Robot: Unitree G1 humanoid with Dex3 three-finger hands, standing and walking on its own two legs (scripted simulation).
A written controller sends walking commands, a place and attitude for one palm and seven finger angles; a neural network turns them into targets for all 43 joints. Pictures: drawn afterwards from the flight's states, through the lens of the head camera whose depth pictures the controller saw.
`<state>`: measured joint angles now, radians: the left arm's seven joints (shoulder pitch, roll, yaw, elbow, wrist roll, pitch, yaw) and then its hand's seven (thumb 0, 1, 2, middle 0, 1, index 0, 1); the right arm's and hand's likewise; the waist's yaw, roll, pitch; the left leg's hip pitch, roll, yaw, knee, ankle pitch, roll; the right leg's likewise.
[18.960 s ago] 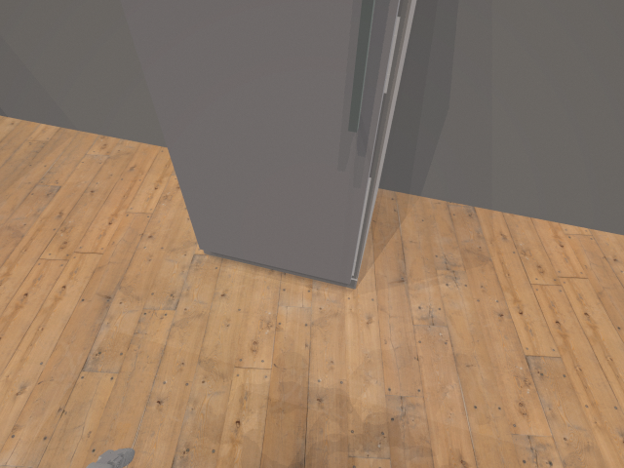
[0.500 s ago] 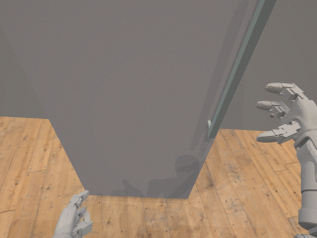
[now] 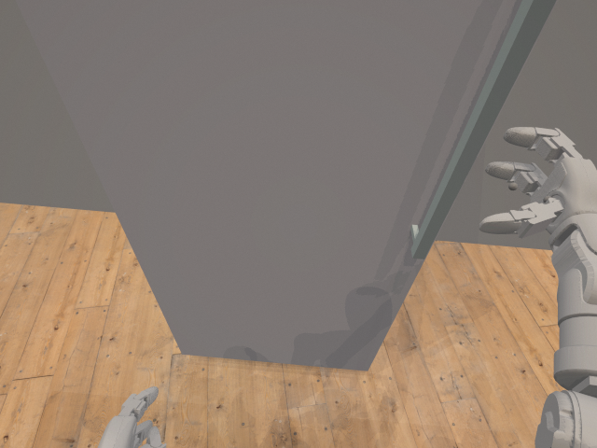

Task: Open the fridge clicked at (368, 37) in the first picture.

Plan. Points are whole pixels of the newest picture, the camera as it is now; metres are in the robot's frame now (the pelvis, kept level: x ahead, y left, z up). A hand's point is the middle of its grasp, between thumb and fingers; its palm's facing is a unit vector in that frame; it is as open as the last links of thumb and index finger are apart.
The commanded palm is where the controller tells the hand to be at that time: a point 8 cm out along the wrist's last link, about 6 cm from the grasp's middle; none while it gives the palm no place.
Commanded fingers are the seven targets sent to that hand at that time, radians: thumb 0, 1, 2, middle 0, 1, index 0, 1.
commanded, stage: move the hooked fingers beside the handle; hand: right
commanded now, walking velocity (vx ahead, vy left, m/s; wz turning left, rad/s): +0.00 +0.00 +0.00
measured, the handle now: (471, 120) +0.46 -0.17 +0.24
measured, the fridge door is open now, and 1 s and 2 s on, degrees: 0 0 0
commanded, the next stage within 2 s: none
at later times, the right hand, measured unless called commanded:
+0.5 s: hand (514, 189) +0.40 -0.23 +0.19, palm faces +0.03 +1.00 -0.02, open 14.0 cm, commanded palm +0.37 -0.27 +0.19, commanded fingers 0.00 0.50 -0.30 0.30 1.20 0.30 1.20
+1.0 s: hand (509, 195) +0.40 -0.22 +0.18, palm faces +0.03 +1.00 +0.00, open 14.0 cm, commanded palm +0.37 -0.27 +0.18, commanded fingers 0.00 0.50 -0.30 0.30 1.20 0.30 1.20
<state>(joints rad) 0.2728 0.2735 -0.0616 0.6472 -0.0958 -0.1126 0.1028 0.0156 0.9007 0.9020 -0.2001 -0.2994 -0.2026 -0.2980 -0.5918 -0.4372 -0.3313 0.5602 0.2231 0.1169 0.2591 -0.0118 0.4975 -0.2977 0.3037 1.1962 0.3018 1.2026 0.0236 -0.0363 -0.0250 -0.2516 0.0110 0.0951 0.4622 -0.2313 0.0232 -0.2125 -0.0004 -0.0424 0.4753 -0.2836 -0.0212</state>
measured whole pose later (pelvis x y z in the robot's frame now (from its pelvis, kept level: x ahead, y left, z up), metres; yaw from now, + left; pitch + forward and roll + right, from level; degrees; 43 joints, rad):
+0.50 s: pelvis +0.01 +0.00 +0.00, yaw +0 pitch +2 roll +0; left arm 0.27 0.28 -0.05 0.62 -0.10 -0.10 0.10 0.02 0.90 0.90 -0.20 -0.30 -0.20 -0.30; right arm -0.58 -0.44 -0.32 0.56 0.23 0.12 0.29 -0.01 0.50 -0.30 0.30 1.20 0.30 1.20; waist 0.01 -0.05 -0.04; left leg -0.26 0.01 0.09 0.46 -0.24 0.02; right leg -0.22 0.00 -0.04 0.48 -0.29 -0.03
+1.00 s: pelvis +0.01 -0.01 +0.00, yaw +0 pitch +2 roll +1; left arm 0.26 0.26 -0.06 0.62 -0.10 -0.08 0.08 0.02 0.90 0.90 -0.20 -0.30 -0.20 -0.30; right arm -0.53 -0.41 -0.31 0.50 0.24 0.19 0.26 -0.01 0.50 -0.30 0.30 1.20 0.30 1.20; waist 0.01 -0.05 -0.05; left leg -0.25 0.02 0.08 0.46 -0.24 0.01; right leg -0.21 0.01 -0.05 0.47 -0.30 -0.04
